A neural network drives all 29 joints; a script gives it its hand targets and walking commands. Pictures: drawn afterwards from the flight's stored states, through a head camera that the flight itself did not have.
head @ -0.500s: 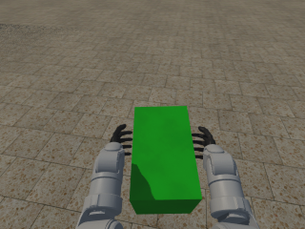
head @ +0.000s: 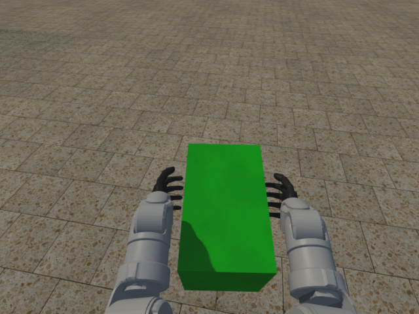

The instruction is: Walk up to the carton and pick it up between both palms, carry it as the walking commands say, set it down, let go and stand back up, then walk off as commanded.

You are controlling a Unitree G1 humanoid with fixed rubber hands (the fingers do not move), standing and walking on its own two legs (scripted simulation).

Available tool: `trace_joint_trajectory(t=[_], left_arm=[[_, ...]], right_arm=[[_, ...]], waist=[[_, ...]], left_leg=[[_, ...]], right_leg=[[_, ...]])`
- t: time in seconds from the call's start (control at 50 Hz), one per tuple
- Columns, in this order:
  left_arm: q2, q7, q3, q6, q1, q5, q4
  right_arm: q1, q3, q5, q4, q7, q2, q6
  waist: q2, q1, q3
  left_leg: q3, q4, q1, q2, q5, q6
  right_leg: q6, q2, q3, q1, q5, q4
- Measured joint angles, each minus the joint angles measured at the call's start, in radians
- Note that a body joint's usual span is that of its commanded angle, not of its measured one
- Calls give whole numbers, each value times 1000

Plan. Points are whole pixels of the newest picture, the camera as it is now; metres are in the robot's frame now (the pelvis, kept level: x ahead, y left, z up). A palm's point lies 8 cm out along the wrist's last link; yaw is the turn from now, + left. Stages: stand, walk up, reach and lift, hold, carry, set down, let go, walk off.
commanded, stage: hold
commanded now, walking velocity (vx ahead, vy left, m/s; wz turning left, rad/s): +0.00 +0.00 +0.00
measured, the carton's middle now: (222, 216) +0.33 +0.00 -0.03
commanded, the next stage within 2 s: carry in 0.94 s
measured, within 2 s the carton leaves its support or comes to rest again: neither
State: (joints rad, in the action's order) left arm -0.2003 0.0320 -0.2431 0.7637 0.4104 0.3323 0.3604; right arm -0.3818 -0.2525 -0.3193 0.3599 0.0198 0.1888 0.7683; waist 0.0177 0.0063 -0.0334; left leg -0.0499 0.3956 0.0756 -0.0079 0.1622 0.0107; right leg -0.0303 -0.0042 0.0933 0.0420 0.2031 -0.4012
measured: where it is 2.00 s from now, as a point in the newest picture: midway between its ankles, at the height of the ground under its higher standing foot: (202, 293)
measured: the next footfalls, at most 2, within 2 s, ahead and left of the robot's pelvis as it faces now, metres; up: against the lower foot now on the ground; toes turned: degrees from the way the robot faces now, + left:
right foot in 1.48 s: +0.25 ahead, -0.08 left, +0.00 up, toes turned -1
left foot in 1.88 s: +0.57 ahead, +0.19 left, +0.00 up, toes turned +21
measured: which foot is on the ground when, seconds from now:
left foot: down 0.00-1.00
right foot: down 0.00-1.00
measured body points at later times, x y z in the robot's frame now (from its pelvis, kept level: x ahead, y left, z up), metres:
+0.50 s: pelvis +0.01 -0.01 +0.00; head -0.04 +0.00 +0.45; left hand +0.32 +0.13 +0.05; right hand +0.31 -0.14 +0.05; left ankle +0.05 +0.13 -0.74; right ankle +0.03 -0.14 -0.74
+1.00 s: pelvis +0.01 -0.01 +0.00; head -0.04 +0.00 +0.45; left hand +0.32 +0.13 +0.05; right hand +0.32 -0.13 +0.05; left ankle +0.05 +0.13 -0.74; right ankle +0.02 -0.14 -0.74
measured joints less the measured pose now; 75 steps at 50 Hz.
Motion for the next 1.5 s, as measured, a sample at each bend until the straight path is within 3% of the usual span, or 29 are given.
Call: trace_joint_trajectory(t=[0.44, 0.92, 1.02, 1.08, 1.14, 1.2, 1.28, 1.42, 1.46, 1.5], left_arm=[[23, -11, 53, 7, -63, -33, -66], [21, -16, 44, 4, -58, -28, -69], [17, 30, 60, 12, -46, -55, -67], [13, 68, 93, 42, -34, -81, -121], [12, 112, 133, 90, -32, -96, -207], [19, 149, 143, 150, -50, -116, -318], [30, 175, 154, 244, -85, -178, -441], [35, 229, 202, 353, -105, -236, -587], [36, 240, 210, 379, -107, -242, -613], [33, 247, 218, 400, -98, -246, -616]], right_arm=[[56, 67, 37, -60, 3, -19, 19], [43, 61, 42, -49, 12, -15, 13], [58, 82, 52, -89, 37, -19, 38], [62, 90, 78, -159, 66, -22, 69], [57, 104, 112, -241, 108, -20, 116], [41, 143, 143, -301, 146, -13, 167], [61, 202, 175, -401, 198, -20, 264], [109, 236, 229, -598, 255, -32, 392], [118, 241, 243, -638, 264, -35, 423], [122, 234, 248, -663, 271, -36, 449]], waist=[[-6, -3, 3], [-3, -1, -4], [-17, -14, 92], [-13, -15, 119], [0, -18, 138], [15, -6, 153], [-19, 9, 166], [-53, -6, 162], [-51, -11, 162], [-50, -15, 169]], left_leg=[[-7, -28, -8, 6, -6, 7], [-9, -19, 1, 7, -6, 9], [-48, 99, 159, 8, 104, 20], [-12, 199, 248, 16, 200, 13], [77, 145, 260, 19, 166, -11], [107, 79, 241, -3, 25, -42], [106, -13, 194, 16, 36, -58], [77, -98, 105, 49, 68, -31], [74, -55, 89, 52, 121, -19], [72, 79, 112, 54, 214, -8]], right_leg=[[6, 5, -6, -6, -1, 20], [7, 7, -7, 3, -1, 10], [24, 6, -65, 129, 159, -80], [28, -9, -105, 145, 109, -40], [16, -41, -137, 154, 50, -31], [11, -71, -135, 209, 174, -157], [23, -35, -161, 338, 229, -361], [15, -1, -233, 384, 106, -140], [19, 7, -266, 342, 42, -23], [52, 9, -287, 296, -55, 30]])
